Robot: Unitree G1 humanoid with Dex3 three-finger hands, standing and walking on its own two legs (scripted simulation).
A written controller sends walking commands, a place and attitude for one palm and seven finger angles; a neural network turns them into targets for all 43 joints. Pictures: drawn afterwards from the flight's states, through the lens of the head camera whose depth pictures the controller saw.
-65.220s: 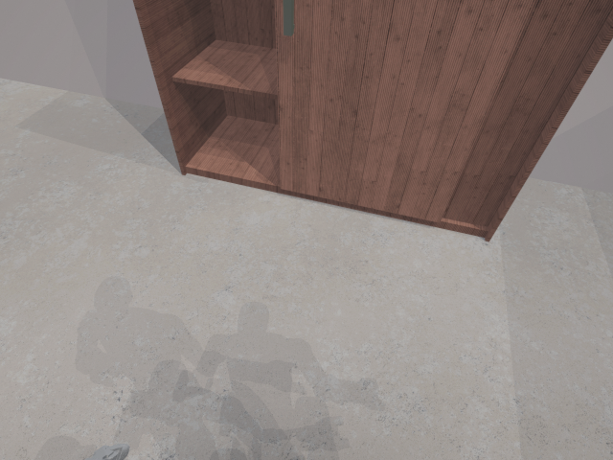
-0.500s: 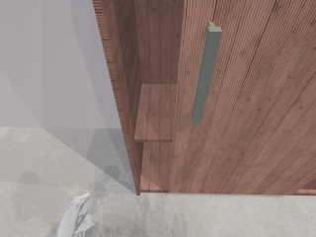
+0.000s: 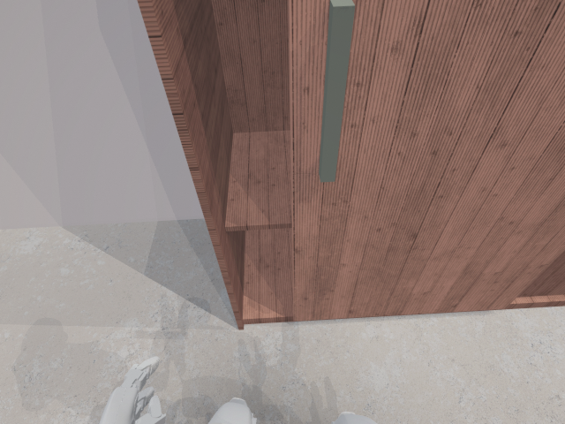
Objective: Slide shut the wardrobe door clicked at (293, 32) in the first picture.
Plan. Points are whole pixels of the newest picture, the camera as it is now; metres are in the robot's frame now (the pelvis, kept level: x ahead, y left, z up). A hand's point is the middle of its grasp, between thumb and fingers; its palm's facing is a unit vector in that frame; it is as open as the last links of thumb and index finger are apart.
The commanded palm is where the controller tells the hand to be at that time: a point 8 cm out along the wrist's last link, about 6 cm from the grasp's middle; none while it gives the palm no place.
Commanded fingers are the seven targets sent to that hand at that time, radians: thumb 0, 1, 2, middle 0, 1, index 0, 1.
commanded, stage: step back with the hand held close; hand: right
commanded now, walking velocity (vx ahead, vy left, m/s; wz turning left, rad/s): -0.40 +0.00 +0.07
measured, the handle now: (331, 100) +0.55 -0.05 +0.19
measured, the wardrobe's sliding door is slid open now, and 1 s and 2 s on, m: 0.18 0.18 0.18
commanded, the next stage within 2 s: stop stepping back and stand still in 0.40 s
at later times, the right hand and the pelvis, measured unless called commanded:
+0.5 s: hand out of the picture +0.17 -0.24 +0.20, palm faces +0.26 +0.84 -0.49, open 7.4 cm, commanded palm +0.09 -0.31 +0.21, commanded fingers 0.00 -0.90 -0.90 0.20 0.30 0.20 0.30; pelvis -0.08 -0.02 +0.02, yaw +5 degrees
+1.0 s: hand out of the picture +0.07 -0.27 +0.21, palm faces +0.29 +0.89 -0.36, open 7.4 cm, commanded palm +0.02 -0.32 +0.21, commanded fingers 0.00 -0.90 -0.90 0.20 0.30 0.20 0.30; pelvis -0.17 -0.04 +0.04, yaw +9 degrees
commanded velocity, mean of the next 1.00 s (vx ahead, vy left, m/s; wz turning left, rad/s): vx -0.08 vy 0.04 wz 0.00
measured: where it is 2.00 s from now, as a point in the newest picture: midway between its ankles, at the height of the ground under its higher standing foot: outside the picture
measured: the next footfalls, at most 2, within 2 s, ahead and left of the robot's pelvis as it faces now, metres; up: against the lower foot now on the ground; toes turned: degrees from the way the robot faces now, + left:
left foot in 0.24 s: +0.03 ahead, +0.13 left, +0.00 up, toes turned +0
right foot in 0.48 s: -0.09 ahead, -0.15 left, +0.00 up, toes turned +9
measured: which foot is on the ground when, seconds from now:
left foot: down 0.00-0.06, up 0.08-0.22, down 0.24-0.48, up 0.50-0.66, down 0.68-0.84, up 0.86-1.00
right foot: down 0.00-0.24, up 0.26-0.46, down 0.48-1.00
